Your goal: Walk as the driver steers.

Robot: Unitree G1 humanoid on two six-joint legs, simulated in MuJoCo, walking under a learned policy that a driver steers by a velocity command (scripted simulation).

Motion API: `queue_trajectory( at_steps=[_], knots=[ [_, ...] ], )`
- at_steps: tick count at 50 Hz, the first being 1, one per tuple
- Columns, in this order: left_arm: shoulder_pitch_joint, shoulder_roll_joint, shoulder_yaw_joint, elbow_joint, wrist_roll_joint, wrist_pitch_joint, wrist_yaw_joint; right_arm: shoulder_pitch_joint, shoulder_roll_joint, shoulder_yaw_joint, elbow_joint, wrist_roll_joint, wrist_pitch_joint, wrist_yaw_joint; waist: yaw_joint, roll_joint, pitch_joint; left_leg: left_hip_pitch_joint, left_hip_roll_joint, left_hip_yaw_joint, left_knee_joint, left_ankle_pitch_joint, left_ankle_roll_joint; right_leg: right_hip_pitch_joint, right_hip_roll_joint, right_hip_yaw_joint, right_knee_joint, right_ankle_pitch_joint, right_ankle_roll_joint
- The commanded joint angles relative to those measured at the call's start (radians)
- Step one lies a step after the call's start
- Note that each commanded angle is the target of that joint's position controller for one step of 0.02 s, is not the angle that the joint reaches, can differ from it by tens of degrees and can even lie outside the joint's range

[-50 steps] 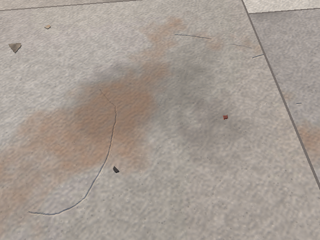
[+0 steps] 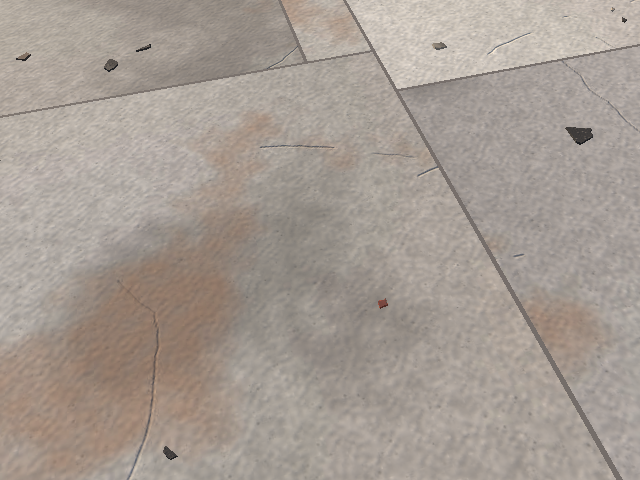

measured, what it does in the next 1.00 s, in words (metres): shifts its weight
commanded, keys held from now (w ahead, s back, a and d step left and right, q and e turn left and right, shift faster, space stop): no key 0.70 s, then w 0.30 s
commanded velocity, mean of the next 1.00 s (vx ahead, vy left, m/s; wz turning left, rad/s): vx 0.07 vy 0.00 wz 0.00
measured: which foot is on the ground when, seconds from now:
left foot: down 0.00-0.76, up 0.78-1.00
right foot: down 0.00-1.00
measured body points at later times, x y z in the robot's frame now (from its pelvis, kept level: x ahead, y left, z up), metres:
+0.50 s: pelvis +0.00 +0.01 +0.00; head +0.02 +0.00 +0.45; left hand +0.01 +0.27 -0.15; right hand +0.09 -0.26 -0.15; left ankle +0.06 +0.18 -0.73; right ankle -0.03 -0.08 -0.75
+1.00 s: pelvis +0.06 +0.06 -0.01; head +0.06 +0.07 +0.44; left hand -0.01 +0.32 -0.16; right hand +0.16 -0.21 -0.13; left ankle +0.10 +0.19 -0.72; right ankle -0.03 -0.08 -0.75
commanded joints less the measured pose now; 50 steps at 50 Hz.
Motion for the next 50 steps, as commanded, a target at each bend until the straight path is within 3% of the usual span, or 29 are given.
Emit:
queue_trajectory(
  at_steps=[1,16,35,36,38,39,40,41,42,44,46,48,49,50],
  knots=[
    [0.028,0.126,0.023,-0.009,0.0,-0.005,0.003,-0.018,-0.097,-0.018,-0.02,0.001,-0.011,-0.005,0.001,-0.037,-0.058,0.039,0.01,-0.005,-0.01,0.178,0.001,-0.011,-0.12,0.131,-0.083,0.161,0.047],
    [0.062,0.115,0.014,0.058,0.0,-0.001,0.006,-0.033,-0.088,-0.012,0.082,0.003,-0.008,-0.009,-0.002,-0.023,-0.046,0.062,0.007,0.007,-0.015,0.183,0.017,-0.053,-0.101,0.116,-0.095,0.049,0.04],
    [0.097,0.085,0.006,0.081,0.001,0.0,0.008,-0.001,-0.075,-0.006,0.154,0.004,-0.006,-0.014,-0.008,-0.018,-0.031,0.071,0.01,0.019,-0.009,0.174,0.03,-0.092,-0.09,0.107,-0.109,-0.055,0.032],
    [0.114,0.083,0.006,0.086,0.0,0.001,0.01,0.007,-0.068,-0.004,0.161,0.004,-0.004,-0.015,-0.001,-0.025,-0.048,0.069,-0.004,0.036,0.008,0.13,0.03,-0.081,-0.09,0.116,-0.129,-0.169,0.024],
    [0.138,0.145,0.027,0.082,-0.009,0.004,0.016,-0.022,-0.07,-0.004,0.147,0.005,-0.007,-0.015,0.026,-0.1,-0.007,-0.053,-0.047,0.098,0.128,-0.02,0.024,-0.068,-0.151,0.226,-0.197,-0.45,-0.042],
    [0.153,0.179,0.039,0.079,-0.01,0.001,0.019,-0.049,-0.079,-0.005,0.128,0.006,-0.016,-0.01,0.042,-0.151,0.022,-0.139,-0.033,0.093,0.227,-0.052,0.028,-0.063,-0.224,0.321,-0.241,-0.531,-0.089],
    [0.157,0.189,0.047,0.077,-0.005,-0.008,0.024,-0.071,-0.084,-0.006,0.113,0.015,-0.03,0.0,0.051,-0.181,0.049,-0.25,0.013,0.053,0.356,-0.067,0.03,-0.023,-0.302,0.397,-0.276,-0.52,-0.14],
    [0.158,0.169,0.046,0.073,-0.002,-0.018,0.027,-0.065,-0.092,-0.011,0.111,0.027,-0.042,0.012,0.041,-0.16,0.07,-0.361,0.039,0.039,0.459,-0.101,0.035,0.037,-0.331,0.413,-0.277,-0.489,-0.166],
    [0.164,0.145,0.044,0.071,-0.009,-0.028,0.029,-0.056,-0.096,-0.016,0.115,0.036,-0.055,0.021,0.036,-0.123,0.083,-0.441,0.057,0.033,0.518,-0.093,0.037,0.091,-0.326,0.392,-0.266,-0.434,-0.175],
    [0.206,0.114,0.042,0.076,-0.019,-0.037,0.027,-0.071,-0.069,-0.012,0.104,0.034,-0.078,0.037,0.04,-0.091,0.092,-0.514,0.079,0.039,0.531,-0.087,0.045,0.144,-0.315,0.339,-0.24,-0.339,-0.166],
    [0.219,0.107,0.041,0.065,-0.021,-0.039,0.025,-0.094,-0.04,-0.001,0.086,0.031,-0.096,0.049,0.039,-0.093,0.088,-0.455,0.079,0.056,0.437,-0.068,0.051,0.108,-0.29,0.279,-0.223,-0.264,-0.152],
    [0.209,0.138,0.049,0.047,-0.024,-0.037,0.021,-0.095,-0.02,0.012,0.068,0.029,-0.1,0.06,0.021,-0.121,0.082,-0.312,0.057,0.093,0.331,-0.098,0.063,0.005,-0.282,0.232,-0.206,-0.239,-0.144],
    [0.19,0.151,0.05,0.033,-0.026,-0.033,0.015,-0.051,-0.02,0.014,0.079,0.033,-0.098,0.066,-0.014,-0.117,0.078,-0.173,0.015,0.153,0.268,-0.114,0.072,-0.101,-0.261,0.192,-0.185,-0.268,-0.141],
    [0.182,0.15,0.048,0.02,-0.028,-0.034,0.012,0.023,-0.04,0.006,0.107,0.037,-0.095,0.067,-0.051,-0.095,0.07,-0.013,-0.014,0.178,0.204,-0.014,0.072,-0.207,-0.244,0.177,-0.157,-0.293,-0.131]
  ],
)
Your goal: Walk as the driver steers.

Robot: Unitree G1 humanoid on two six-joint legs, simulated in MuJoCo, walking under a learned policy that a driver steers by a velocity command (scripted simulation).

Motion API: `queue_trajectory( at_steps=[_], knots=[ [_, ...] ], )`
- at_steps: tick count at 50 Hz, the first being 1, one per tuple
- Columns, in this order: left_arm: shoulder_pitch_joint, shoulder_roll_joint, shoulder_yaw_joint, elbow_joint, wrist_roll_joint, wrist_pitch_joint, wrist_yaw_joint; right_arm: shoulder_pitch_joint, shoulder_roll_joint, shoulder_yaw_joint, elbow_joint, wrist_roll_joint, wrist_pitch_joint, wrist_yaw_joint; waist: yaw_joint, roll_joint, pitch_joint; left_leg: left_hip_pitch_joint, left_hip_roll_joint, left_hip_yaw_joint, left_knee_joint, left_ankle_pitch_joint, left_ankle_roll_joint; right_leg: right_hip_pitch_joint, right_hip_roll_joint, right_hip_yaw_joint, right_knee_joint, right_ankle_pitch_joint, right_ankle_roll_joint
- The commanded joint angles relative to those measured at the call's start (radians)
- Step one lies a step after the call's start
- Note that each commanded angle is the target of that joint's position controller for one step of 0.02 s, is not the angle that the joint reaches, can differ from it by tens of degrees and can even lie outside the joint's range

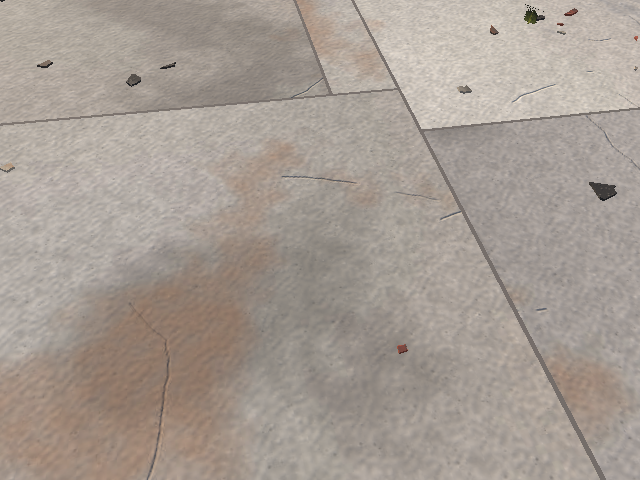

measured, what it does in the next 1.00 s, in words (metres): walks ahead: left foot 0.03 m higher, then right foot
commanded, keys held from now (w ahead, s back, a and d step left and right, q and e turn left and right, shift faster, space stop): w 0.64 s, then w+q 0.36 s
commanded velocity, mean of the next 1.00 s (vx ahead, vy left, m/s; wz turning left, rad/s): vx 0.46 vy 0.00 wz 0.11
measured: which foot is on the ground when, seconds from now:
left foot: up 0.00-0.00, down 0.02-0.58, up 0.60-1.00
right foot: down 0.00-0.06, up 0.08-0.56, down 0.58-1.00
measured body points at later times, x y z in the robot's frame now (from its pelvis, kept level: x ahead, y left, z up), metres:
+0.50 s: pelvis +0.23 +0.03 +0.02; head +0.26 +0.04 +0.47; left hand +0.49 +0.23 -0.07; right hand +0.09 -0.20 -0.11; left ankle +0.05 +0.13 -0.71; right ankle +0.41 -0.11 -0.68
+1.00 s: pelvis +0.55 +0.03 +0.02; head +0.57 +0.05 +0.47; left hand +0.50 +0.29 -0.13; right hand +0.77 -0.18 -0.08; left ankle +0.72 +0.18 -0.68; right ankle +0.42 -0.10 -0.71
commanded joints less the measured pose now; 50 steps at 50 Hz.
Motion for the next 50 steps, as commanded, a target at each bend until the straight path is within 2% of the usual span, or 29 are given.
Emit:
queue_trajectory(
  at_steps=[1,2,3,4,5,7,9,10,14,17,22,24,26,27,28,29,30,31,32,33,34,36,37,39,41,43,45,48,50],
  knots=[
    [-0.035,0.152,0.02,-0.074,-0.003,-0.012,-0.004,0.102,-0.08,-0.019,0.006,0.004,-0.008,0.007,-0.111,-0.049,0.122,0.3,-0.087,0.087,-0.144,0.098,0.01,-0.361,-0.186,0.149,-0.055,-0.164,-0.154],
    [-0.036,0.106,0.004,-0.09,-0.007,-0.02,-0.003,0.195,-0.143,-0.044,0.032,-0.002,-0.009,0.004,-0.155,0.044,0.081,0.452,-0.056,0.005,-0.178,0.057,0.048,-0.457,-0.116,0.066,0.094,-0.009,-0.108],
    [-0.098,0.051,-0.015,-0.138,-0.006,-0.029,0.0,0.363,-0.231,-0.076,0.066,-0.012,-0.012,0.002,-0.228,0.272,0.003,0.591,0.166,-0.399,-0.37,-0.168,0.169,-0.603,0.017,-0.098,0.5,0.079,-0.022],
    [-0.126,0.05,-0.016,-0.167,0.003,-0.052,-0.006,0.476,-0.206,-0.058,0.086,-0.031,-0.025,0.005,-0.237,0.328,-0.102,0.658,0.317,-0.777,-0.568,-0.205,0.231,-0.653,0.056,0.024,0.802,-0.203,-0.013],
    [-0.125,0.062,-0.004,-0.173,-0.023,-0.072,-0.019,0.355,-0.151,-0.031,0.063,-0.039,-0.046,0.012,-0.157,0.21,-0.015,0.579,0.334,-0.755,-0.579,-0.11,0.202,-0.702,0.017,0.11,0.932,-0.156,-0.033],
    [-0.184,0.083,0.005,-0.172,-0.025,-0.08,-0.025,0.171,-0.095,-0.01,0.011,-0.025,-0.058,0.027,-0.089,0.092,0.085,0.423,0.248,-0.478,-0.56,0.101,0.152,-0.672,-0.08,0.052,0.876,-0.014,-0.057],
    [-0.174,0.091,0.024,-0.157,-0.026,-0.061,-0.027,0.173,-0.027,0.01,0.017,-0.034,-0.05,0.029,-0.063,0.134,0.085,0.387,0.154,-0.316,-0.593,0.128,0.128,-0.609,-0.1,0.002,0.837,0.049,-0.054],
    [-0.17,0.078,0.027,-0.149,-0.025,-0.052,-0.034,0.208,-0.014,0.014,0.027,-0.033,-0.048,0.025,-0.06,0.139,0.089,0.393,0.133,-0.278,-0.615,0.142,0.132,-0.601,-0.094,-0.022,0.828,0.076,-0.048],
    [-0.352,0.035,0.022,-0.203,-0.007,-0.045,-0.041,0.286,-0.05,0.013,0.029,-0.031,-0.04,-0.005,-0.08,0.09,0.147,0.43,0.145,-0.245,-0.68,0.193,0.167,-0.704,-0.092,-0.065,0.641,0.164,0.01],
    [-0.491,0.019,0.015,-0.242,-0.007,-0.05,-0.048,0.313,-0.069,0.01,0.014,-0.036,-0.037,-0.02,-0.104,0.107,0.161,0.43,0.152,-0.214,-0.703,0.262,0.171,-0.691,-0.076,-0.075,0.471,0.26,0.035],
    [-0.636,0.024,0.008,-0.281,-0.011,-0.066,-0.071,0.399,-0.064,0.003,0.018,-0.021,-0.026,-0.029,-0.129,0.095,0.212,0.51,0.173,-0.151,-0.702,0.381,0.166,-0.68,-0.06,-0.096,0.301,0.305,0.005],
    [-0.67,0.029,0.008,-0.303,-0.012,-0.078,-0.083,0.41,-0.078,-0.005,0.019,-0.02,-0.018,-0.027,-0.12,0.109,0.207,0.549,0.182,-0.125,-0.655,0.522,0.152,-0.631,-0.043,-0.111,0.242,0.279,-0.02],
    [-0.607,0.07,0.026,-0.301,-0.011,-0.081,-0.085,0.394,-0.113,-0.017,0.009,-0.025,-0.013,-0.023,-0.064,0.163,0.125,0.569,0.186,-0.096,-0.526,0.914,0.129,-0.455,0.012,-0.146,0.221,0.236,-0.057],
    [-0.489,0.109,0.047,-0.274,-0.013,-0.078,-0.079,0.377,-0.122,-0.02,0.002,-0.027,-0.008,-0.02,0.004,0.183,0.039,0.559,0.175,-0.076,-0.39,1.102,0.112,-0.292,0.043,-0.166,0.218,0.24,-0.086],
    [-0.298,0.153,0.072,-0.216,-0.017,-0.071,-0.068,0.341,-0.129,-0.019,-0.016,-0.029,-0.005,-0.017,0.098,0.182,-0.064,0.47,0.135,-0.051,-0.193,1.15,0.081,-0.043,0.048,-0.162,0.189,0.285,-0.12],
    [-0.084,0.207,0.091,-0.166,-0.007,-0.061,-0.053,0.299,-0.116,-0.009,-0.051,-0.042,-0.007,-0.013,0.183,0.113,-0.2,0.196,0.082,-0.055,0.111,0.804,0.053,0.32,-0.126,0.041,0.218,0.205,-0.18],
    [-0.026,0.255,0.088,-0.143,0.015,-0.065,-0.055,0.421,0.056,0.035,-0.067,-0.026,-0.027,-0.001,0.075,-0.174,-0.349,-0.149,-0.105,-0.096,0.477,-0.105,0.003,0.581,-0.401,0.552,0.128,0.093,-0.356],
    [-0.039,0.175,0.069,-0.131,0.017,-0.067,-0.054,0.345,-0.027,0.017,-0.071,0.011,-0.057,0.005,0.109,-0.13,-0.327,-0.218,-0.091,-0.206,0.631,-0.156,0.024,0.49,-0.389,0.64,0.022,0.083,-0.356],
    [-0.146,0.132,0.055,-0.148,0.012,-0.078,-0.053,0.259,-0.078,0.003,-0.108,0.032,-0.071,0.005,0.075,-0.113,-0.179,-0.279,-0.035,-0.189,0.645,-0.095,0.037,0.352,-0.361,0.489,-0.005,0.137,-0.32],
    [-0.233,0.092,0.041,-0.165,0.012,-0.09,-0.058,0.211,-0.094,-0.002,-0.119,0.035,-0.074,-0.002,0.036,-0.023,-0.103,-0.245,0.017,-0.167,0.607,-0.023,0.047,0.195,-0.331,0.359,-0.038,0.212,-0.284],
    [-0.285,0.065,0.032,-0.169,0.022,-0.101,-0.064,0.19,-0.092,-0.012,-0.118,0.021,-0.065,-0.011,0.002,0.023,-0.047,-0.193,0.049,-0.157,0.555,0.024,0.047,0.049,-0.304,0.266,-0.07,0.268,-0.256],
    [-0.302,0.031,0.019,-0.148,0.03,-0.112,-0.069,0.233,-0.036,-0.014,-0.111,0.014,-0.027,-0.014,-0.059,0.0,0.002,-0.094,0.085,-0.169,0.479,0.052,0.051,-0.111,-0.269,0.146,-0.14,0.263,-0.226],
    [-0.291,0.039,0.02,-0.135,0.025,-0.114,-0.065,0.231,-0.012,-0.01,-0.117,0.014,-0.012,-0.014,-0.07,-0.014,0.033,-0.091,0.097,-0.168,0.439,0.045,0.047,-0.16,-0.266,0.106,-0.17,0.257,-0.222],
    [-0.269,0.075,0.026,-0.117,0.028,-0.118,-0.049,0.159,-0.019,-0.011,-0.156,0.007,0.001,-0.013,-0.073,-0.021,0.088,-0.151,0.107,-0.166,0.357,0.112,0.031,-0.203,-0.261,0.034,-0.213,0.281,-0.217],
    [-0.249,0.104,0.033,-0.113,0.032,-0.118,-0.035,0.089,-0.031,-0.011,-0.188,-0.006,0.001,-0.004,-0.063,-0.008,0.1,-0.199,0.105,-0.16,0.234,0.255,0.02,-0.185,-0.242,-0.041,-0.22,0.325,-0.202],
    [-0.245,0.121,0.035,-0.121,0.03,-0.118,-0.027,0.014,-0.026,-0.003,-0.214,-0.01,-0.005,0.013,-0.045,-0.007,0.107,-0.157,0.085,-0.115,0.06,0.405,0.024,-0.195,-0.202,-0.132,-0.22,0.355,-0.17],
    [-0.196,0.141,0.038,-0.117,0.022,-0.116,-0.022,-0.079,-0.021,0.006,-0.246,-0.011,-0.006,0.028,-0.009,0.007,0.116,-0.127,0.061,-0.061,-0.045,0.478,0.028,-0.167,-0.206,-0.17,-0.225,0.349,-0.157],
    [-0.121,0.161,0.044,-0.098,0.005,-0.096,-0.02,-0.163,-0.037,0.009,-0.296,-0.007,-0.001,0.047,0.016,0.015,0.136,-0.2,0.048,-0.047,-0.129,0.435,0.053,0.007,-0.257,-0.193,-0.172,0.387,-0.137],
    [-0.114,0.181,0.051,-0.104,0.002,-0.075,-0.018,-0.179,-0.061,0.001,-0.328,-0.007,0.002,0.062,0.003,-0.001,0.123,-0.197,0.016,-0.013,-0.154,0.337,0.081,0.098,-0.285,-0.215,-0.088,0.551,-0.115]
  ],
)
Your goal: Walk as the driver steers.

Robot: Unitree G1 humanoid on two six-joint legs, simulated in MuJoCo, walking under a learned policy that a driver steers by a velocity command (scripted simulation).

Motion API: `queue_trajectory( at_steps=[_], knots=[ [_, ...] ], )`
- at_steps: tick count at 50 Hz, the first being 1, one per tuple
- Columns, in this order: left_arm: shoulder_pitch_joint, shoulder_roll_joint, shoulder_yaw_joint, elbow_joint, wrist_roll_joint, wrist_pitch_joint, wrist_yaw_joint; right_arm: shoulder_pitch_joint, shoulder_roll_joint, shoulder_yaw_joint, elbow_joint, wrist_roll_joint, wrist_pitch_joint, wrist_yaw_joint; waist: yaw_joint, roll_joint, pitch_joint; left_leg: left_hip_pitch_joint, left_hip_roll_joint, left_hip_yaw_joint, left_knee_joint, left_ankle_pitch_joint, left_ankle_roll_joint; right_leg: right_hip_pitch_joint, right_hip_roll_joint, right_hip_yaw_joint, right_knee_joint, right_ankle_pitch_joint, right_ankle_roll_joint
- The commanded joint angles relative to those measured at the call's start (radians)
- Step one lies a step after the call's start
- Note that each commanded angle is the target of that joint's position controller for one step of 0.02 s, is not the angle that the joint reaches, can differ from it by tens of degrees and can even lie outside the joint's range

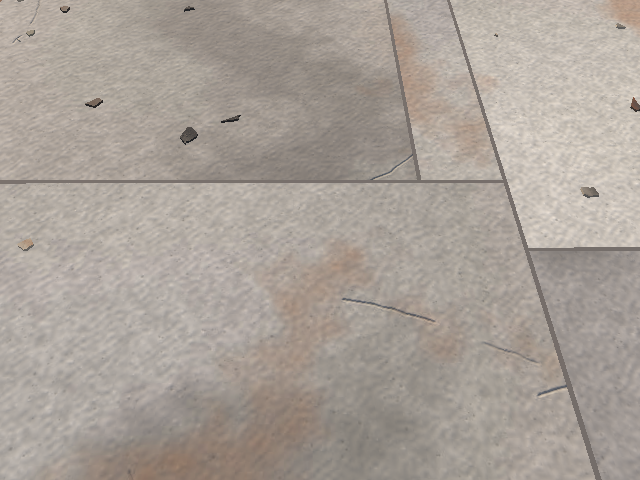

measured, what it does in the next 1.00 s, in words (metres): walks ahead, turning left: left foot, then right foot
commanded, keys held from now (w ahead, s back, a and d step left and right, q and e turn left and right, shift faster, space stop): w+q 0.30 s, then no key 0.70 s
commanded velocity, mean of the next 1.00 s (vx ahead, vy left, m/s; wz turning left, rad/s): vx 0.26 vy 0.00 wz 0.28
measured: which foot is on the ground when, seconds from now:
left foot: up 0.00-0.06, down 0.08-0.56, up 0.58-0.82, down 0.84-1.00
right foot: down 0.00-0.06, up 0.08-0.52, down 0.54-1.00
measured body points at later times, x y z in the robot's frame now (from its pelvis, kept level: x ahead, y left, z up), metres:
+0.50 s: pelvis +0.29 +0.04 +0.01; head +0.33 +0.06 +0.46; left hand +0.46 +0.33 -0.09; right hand +0.41 -0.23 -0.11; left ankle +0.20 +0.11 -0.73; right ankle +0.50 -0.05 -0.70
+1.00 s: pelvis +0.41 +0.07 +0.00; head +0.42 +0.08 +0.45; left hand +0.45 +0.34 -0.13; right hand +0.56 -0.16 -0.12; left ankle +0.36 +0.19 -0.73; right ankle +0.49 -0.04 -0.73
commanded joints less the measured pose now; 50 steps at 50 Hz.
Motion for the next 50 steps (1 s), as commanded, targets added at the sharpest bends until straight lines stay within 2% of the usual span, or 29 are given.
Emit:
queue_trajectory(
  at_steps=[1,3,4,5,6,7,9,10,12,15,17,19,22,24,26,27,28,29,30,31,33,35,37,39,41,42,43,45,50],
  knots=[
    [-0.013,0.191,0.039,-0.056,-0.007,0.018,0.01,-0.063,-0.09,-0.022,-0.103,0.002,-0.006,0.022,-0.048,-0.086,0.033,0.056,-0.058,0.067,-0.025,-0.11,0.043,-0.004,-0.314,0.035,0.086,0.736,-0.137],
    [-0.042,0.196,0.038,-0.081,0.0,0.041,0.019,0.176,-0.168,-0.069,-0.056,0.007,0.0,0.021,-0.182,-0.1,-0.106,0.372,-0.154,0.115,-0.056,-0.129,0.092,-0.063,-0.272,-0.012,0.427,0.951,-0.093],
    [-0.025,0.171,0.025,-0.108,0.014,0.04,0.025,0.342,-0.262,-0.109,-0.024,0.007,0.008,0.001,-0.239,0.005,-0.207,0.67,-0.059,-0.079,-0.07,-0.128,0.151,-0.293,-0.23,-0.022,0.742,0.72,-0.045],
    [0.082,0.008,-0.025,-0.157,0.034,0.01,0.004,0.347,-0.359,-0.123,-0.026,0.009,0.006,-0.002,-0.119,0.26,-0.325,1.009,0.193,-0.67,-0.198,-0.334,0.347,-0.734,-0.011,0.07,1.112,-0.188,0.021],
    [-0.026,0.101,-0.011,-0.173,-0.011,-0.035,-0.009,0.381,-0.276,-0.097,-0.049,-0.003,-0.001,-0.003,-0.186,0.15,-0.411,1.075,0.229,-0.859,-0.351,-0.411,0.348,-0.852,0.003,0.286,1.22,-0.257,-0.005],
    [-0.115,0.143,0.001,-0.201,-0.044,-0.059,-0.016,0.343,-0.223,-0.084,-0.047,-0.013,-0.012,-0.006,-0.195,0.114,-0.278,1.002,0.204,-0.716,-0.357,-0.333,0.294,-0.944,-0.049,0.298,1.216,-0.171,-0.035],
    [-0.148,0.141,0.005,-0.201,-0.01,-0.068,-0.001,0.2,-0.166,-0.067,-0.085,-0.014,-0.023,-0.009,-0.114,-0.038,-0.144,0.702,0.13,-0.493,-0.358,-0.097,0.245,-0.844,-0.13,0.295,1.052,-0.035,-0.044],
    [-0.131,0.151,0.013,-0.201,-0.001,-0.055,0.001,0.156,-0.147,-0.06,-0.105,-0.027,-0.026,-0.011,-0.074,-0.026,-0.13,0.598,0.109,-0.439,-0.377,-0.01,0.24,-0.758,-0.153,0.305,1.006,-0.015,-0.041],
    [-0.119,0.132,0.016,-0.21,0.011,-0.028,0.002,0.147,-0.149,-0.058,-0.114,-0.021,-0.027,-0.016,-0.045,-0.025,-0.101,0.503,0.085,-0.38,-0.414,0.052,0.244,-0.706,-0.159,0.296,0.906,-0.006,-0.016],
    [-0.211,0.102,0.009,-0.248,0.026,-0.008,0.007,0.199,-0.189,-0.07,-0.108,-0.009,-0.026,-0.038,-0.062,-0.021,-0.054,0.437,0.048,-0.3,-0.438,0.091,0.233,-0.728,-0.138,0.269,0.716,0.14,0.031],
    [-0.267,0.086,0.001,-0.264,0.027,-0.008,0.003,0.207,-0.189,-0.069,-0.105,-0.011,-0.017,-0.05,-0.078,0.006,-0.031,0.402,-0.003,-0.209,-0.406,0.223,0.185,-0.684,-0.103,0.245,0.545,0.285,0.042],
    [-0.315,0.067,-0.008,-0.278,0.025,-0.017,-0.008,0.246,-0.181,-0.067,-0.092,-0.011,-0.005,-0.057,-0.111,0.034,-0.047,0.383,-0.037,-0.156,-0.366,0.279,0.136,-0.597,-0.057,0.211,0.415,0.447,0.034],
    [-0.361,0.082,-0.007,-0.303,0.018,-0.019,-0.021,0.291,-0.165,-0.058,-0.07,-0.011,0.005,-0.06,-0.135,0.06,-0.055,0.447,-0.01,-0.199,-0.314,0.229,0.109,-0.574,-0.033,0.224,0.335,0.497,0.01],
    [-0.351,0.113,0.001,-0.306,0.026,-0.025,-0.026,0.29,-0.157,-0.054,-0.067,-0.016,0.011,-0.065,-0.124,0.07,-0.067,0.534,0.022,-0.247,-0.241,0.247,0.103,-0.58,-0.033,0.241,0.291,0.433,-0.018],
    [-0.27,0.134,0.01,-0.281,0.035,-0.038,-0.029,0.259,-0.147,-0.049,-0.073,-0.018,0.017,-0.07,-0.074,0.073,-0.094,0.581,0.013,-0.265,-0.13,0.31,0.081,-0.498,-0.028,0.229,0.22,0.443,-0.056],
    [-0.209,0.164,0.017,-0.267,0.048,-0.046,-0.025,0.256,-0.132,-0.043,-0.085,-0.024,0.015,-0.069,-0.051,0.042,-0.145,0.554,-0.042,-0.243,-0.025,0.3,0.046,-0.36,-0.072,0.249,0.204,0.687,-0.086],
    [-0.138,0.218,0.023,-0.268,0.071,-0.049,-0.023,0.313,-0.098,-0.029,-0.101,-0.037,0.007,-0.066,-0.058,-0.076,-0.27,0.387,-0.114,-0.219,0.182,0.043,-0.003,-0.074,-0.238,0.388,0.311,1.077,-0.178],
    [-0.079,0.183,0.017,-0.249,0.061,-0.028,-0.023,0.453,-0.076,-0.015,-0.071,-0.018,0.005,-0.063,-0.06,-0.281,-0.419,0.202,-0.204,-0.174,0.456,-0.608,-0.072,0.152,-0.44,0.625,0.319,1.219,-0.364],
    [-0.061,0.122,0.001,-0.243,0.021,-0.01,-0.03,0.447,-0.158,-0.029,-0.059,-0.01,0.016,-0.057,-0.045,-0.208,-0.44,0.15,-0.171,-0.215,0.534,-0.739,-0.091,0.129,-0.445,0.704,0.283,0.963,-0.37],
    [-0.117,0.118,-0.003,-0.249,0.005,0.003,-0.031,0.357,-0.187,-0.041,-0.074,-0.001,0.035,-0.06,-0.038,-0.143,-0.323,0.094,-0.141,-0.202,0.586,-0.682,-0.113,0.029,-0.405,0.665,0.242,0.723,-0.331],
    [-0.238,0.082,-0.023,-0.264,0.019,0.026,-0.028,0.266,-0.165,-0.042,-0.09,-0.012,0.079,-0.074,-0.072,-0.09,-0.164,0.119,-0.078,-0.149,0.484,-0.595,-0.132,-0.228,-0.33,0.567,0.144,0.407,-0.268],
    [-0.299,0.104,-0.016,-0.259,0.035,0.047,-0.025,0.282,-0.107,-0.028,-0.081,-0.017,0.101,-0.081,-0.106,-0.167,-0.1,0.273,-0.07,-0.082,0.263,-0.549,-0.136,-0.418,-0.236,0.447,0.08,0.296,-0.218],
    [-0.285,0.114,-0.01,-0.246,0.035,0.055,-0.018,0.297,-0.077,-0.018,-0.061,-0.024,0.094,-0.084,-0.101,-0.186,-0.136,0.38,-0.08,-0.051,0.118,-0.456,-0.129,-0.431,-0.212,0.392,0.083,0.335,-0.219],
    [-0.277,0.115,-0.01,-0.233,0.021,0.059,-0.011,0.314,-0.079,-0.02,-0.04,-0.025,0.089,-0.079,-0.117,-0.164,-0.17,0.479,-0.088,-0.029,-0.035,-0.273,-0.109,-0.428,-0.211,0.371,0.102,0.251,-0.209],
    [-0.253,0.086,-0.023,-0.218,0.013,0.062,-0.011,0.287,-0.089,-0.021,-0.042,-0.044,0.09,-0.075,-0.118,-0.135,-0.146,0.559,-0.08,-0.04,-0.158,-0.166,-0.073,-0.484,-0.178,0.355,0.101,0.006,-0.141],
    [-0.235,0.068,-0.03,-0.209,0.02,0.061,-0.014,0.253,-0.124,-0.025,-0.065,-0.055,0.091,-0.077,-0.1,-0.089,-0.111,0.556,-0.013,-0.115,-0.199,-0.17,-0.042,-0.522,-0.148,0.337,0.122,-0.123,-0.087],
    [-0.212,0.081,-0.024,-0.21,0.026,0.061,-0.016,0.218,-0.183,-0.037,-0.069,-0.047,0.093,-0.081,-0.047,0.005,-0.053,0.433,0.006,-0.143,-0.211,-0.346,-0.002,-0.504,-0.082,0.273,0.14,-0.147,-0.046],
    [-0.235,0.077,-0.025,-0.204,0.026,0.062,-0.01,0.197,-0.112,-0.022,-0.057,-0.047,0.074,-0.075,-0.057,0.044,-0.003,0.281,-0.028,-0.124,-0.259,-0.516,-0.015,-0.378,-0.062,0.241,0.208,-0.02,-0.025],
    [-0.185,0.074,-0.022,-0.156,0.019,0.062,-0.001,0.223,-0.106,-0.02,-0.031,-0.033,0.032,-0.072,-0.058,0.017,-0.04,0.357,-0.041,-0.101,-0.2,-0.226,-0.049,-0.345,-0.067,0.234,0.271,0.209,-0.049]
  ],
)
